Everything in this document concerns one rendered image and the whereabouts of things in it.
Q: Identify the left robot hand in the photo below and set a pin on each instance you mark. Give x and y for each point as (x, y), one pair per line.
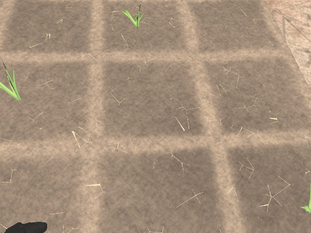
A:
(29, 227)

